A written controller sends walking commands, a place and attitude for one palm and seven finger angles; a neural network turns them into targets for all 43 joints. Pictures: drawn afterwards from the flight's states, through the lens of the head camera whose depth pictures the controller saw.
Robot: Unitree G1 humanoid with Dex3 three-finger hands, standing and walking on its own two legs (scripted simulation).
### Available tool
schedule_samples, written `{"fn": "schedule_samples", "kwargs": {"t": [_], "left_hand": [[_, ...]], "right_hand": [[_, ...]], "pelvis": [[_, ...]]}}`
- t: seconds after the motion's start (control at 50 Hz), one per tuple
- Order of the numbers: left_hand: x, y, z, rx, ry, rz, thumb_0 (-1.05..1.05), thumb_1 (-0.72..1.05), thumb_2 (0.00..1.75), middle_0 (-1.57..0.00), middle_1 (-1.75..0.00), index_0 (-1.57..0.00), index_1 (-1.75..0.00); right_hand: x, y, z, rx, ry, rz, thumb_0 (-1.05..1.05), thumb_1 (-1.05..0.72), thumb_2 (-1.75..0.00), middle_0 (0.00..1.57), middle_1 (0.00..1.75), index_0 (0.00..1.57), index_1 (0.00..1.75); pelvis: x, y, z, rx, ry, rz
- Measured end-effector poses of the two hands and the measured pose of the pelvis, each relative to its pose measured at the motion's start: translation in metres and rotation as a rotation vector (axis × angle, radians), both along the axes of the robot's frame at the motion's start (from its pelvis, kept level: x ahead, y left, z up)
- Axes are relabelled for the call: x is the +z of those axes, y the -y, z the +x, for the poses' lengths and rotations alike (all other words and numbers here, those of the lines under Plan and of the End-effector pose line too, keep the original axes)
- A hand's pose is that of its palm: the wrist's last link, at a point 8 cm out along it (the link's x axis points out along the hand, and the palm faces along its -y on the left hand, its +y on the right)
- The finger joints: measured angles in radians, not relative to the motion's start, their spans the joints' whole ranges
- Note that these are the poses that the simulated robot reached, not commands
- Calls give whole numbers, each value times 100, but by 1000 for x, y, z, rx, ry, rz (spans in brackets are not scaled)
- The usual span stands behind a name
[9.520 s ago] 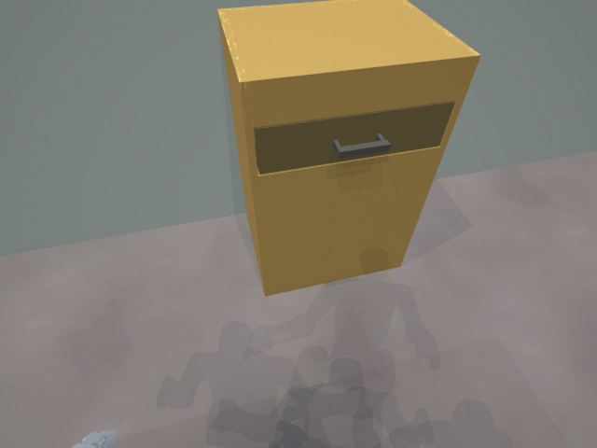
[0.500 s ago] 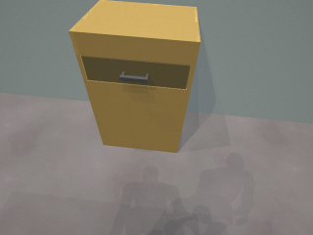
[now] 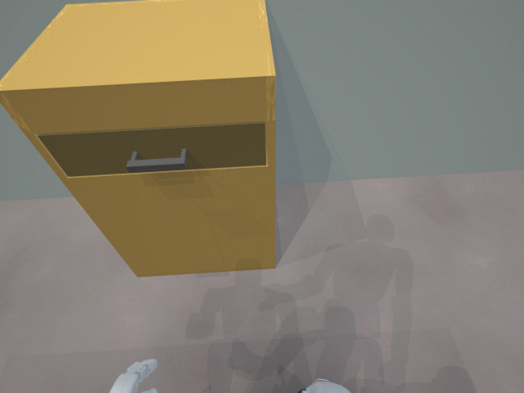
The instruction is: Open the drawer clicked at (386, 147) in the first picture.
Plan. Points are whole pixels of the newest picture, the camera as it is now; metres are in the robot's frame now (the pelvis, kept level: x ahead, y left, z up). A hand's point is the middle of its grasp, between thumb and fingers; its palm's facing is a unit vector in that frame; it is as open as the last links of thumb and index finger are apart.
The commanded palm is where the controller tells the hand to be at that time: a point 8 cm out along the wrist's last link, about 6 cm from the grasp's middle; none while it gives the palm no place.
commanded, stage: take the last steps up to it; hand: left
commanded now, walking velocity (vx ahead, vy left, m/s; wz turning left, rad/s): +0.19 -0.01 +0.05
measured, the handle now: (158, 159) +0.63 +0.26 -0.06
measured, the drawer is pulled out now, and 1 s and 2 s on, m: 0.00 0.00 0.00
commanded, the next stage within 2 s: come to a stop and stand still in 0.10 s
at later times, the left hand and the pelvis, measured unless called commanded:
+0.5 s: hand out of the picture +0.10 +0.17 -0.16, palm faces +0.10 -0.98 -0.18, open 7.3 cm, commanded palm none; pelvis +0.12 +0.00 +0.02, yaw +0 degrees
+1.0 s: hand out of the picture +0.11 +0.13 -0.13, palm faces +0.08 -0.96 -0.28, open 7.3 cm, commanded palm none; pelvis +0.09 -0.06 +0.03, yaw +0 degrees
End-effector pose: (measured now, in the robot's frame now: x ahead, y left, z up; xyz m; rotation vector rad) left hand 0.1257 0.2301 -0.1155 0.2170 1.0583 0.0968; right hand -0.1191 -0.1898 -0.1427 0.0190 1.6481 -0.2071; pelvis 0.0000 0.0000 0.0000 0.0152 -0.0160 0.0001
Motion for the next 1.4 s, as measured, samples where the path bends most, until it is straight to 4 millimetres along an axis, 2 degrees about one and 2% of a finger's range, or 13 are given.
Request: {"fn": "schedule_samples", "kwargs": {"t": [0.06,0.16,0.3,0.38,0.46,0.54,0.62,0.74,0.88,0.96,1.08,1.22,1.4], "left_hand": [[3,12,12,26,8,-11,0,91,90,-20,-30,-19,-30],[9,17,1,111,-69,-5,-2,94,90,-20,-30,-20,-30],[2,6,-18,165,-204,-10,-2,95,90,-20,-30,-20,-30],[-16,5,-28,193,-294,-42,-1,93,90,-20,-30,-20,-30],[-20,7,-30,203,-347,-58,0,92,90,-20,-30,-20,-30],[-14,8,-27,194,-362,-39,0,92,90,-20,-30,-20,-30],[-6,8,-19,182,-327,10,0,91,90,-20,-30,-20,-30],[2,24,-15,162,-235,81,0,91,90,-20,-30,-20,-30],[21,54,-14,144,-221,53,0,91,90,-20,-30,-20,-30],[25,58,-16,155,-219,51,1,93,90,-20,-30,-20,-30],[22,49,-36,185,-254,47,0,92,90,-20,-30,-20,-30],[-1,30,-61,202,-326,8,0,91,90,-20,-30,-20,-30],[-10,27,-59,170,-333,-63,0,91,90,-20,-30,-20,-30]], "right_hand": [[-1,19,40,25,26,-12,1,-91,-90,20,30,20,30],[9,47,142,93,203,-63,1,-91,-90,20,30,20,30],[25,49,269,186,413,-100,0,-91,-90,19,30,20,30],[25,34,315,216,475,-113,0,-91,-90,19,30,20,30],[29,19,338,230,483,-101,0,-91,-90,19,30,20,30],[24,17,342,222,478,-82,0,-91,-90,20,30,20,30],[15,33,330,196,463,-66,0,-90,-90,20,30,20,30],[-4,75,294,153,419,-46,0,-90,-90,20,30,20,30],[8,109,246,134,314,-60,1,-91,-90,20,30,20,30],[13,117,224,146,249,-73,1,-91,-90,19,30,20,30],[17,111,218,179,220,-81,1,-91,-90,19,30,20,30],[15,81,230,197,305,-101,1,-91,-90,19,30,20,30],[26,52,219,196,291,-118,1,-94,-90,20,30,20,30]], "pelvis": [[4,8,19,11,7,-8],[18,14,51,21,-5,-16],[23,9,91,22,-1,-29],[15,-1,113,14,18,-49],[16,-3,121,1,11,-13],[16,1,115,-5,-5,-5],[15,13,104,-13,-10,-1],[6,42,91,2,6,17],[25,58,92,-6,-12,43],[30,61,90,2,-25,49],[31,56,83,11,-33,49],[20,34,76,13,-23,-14],[25,15,79,0,-11,-18]]}}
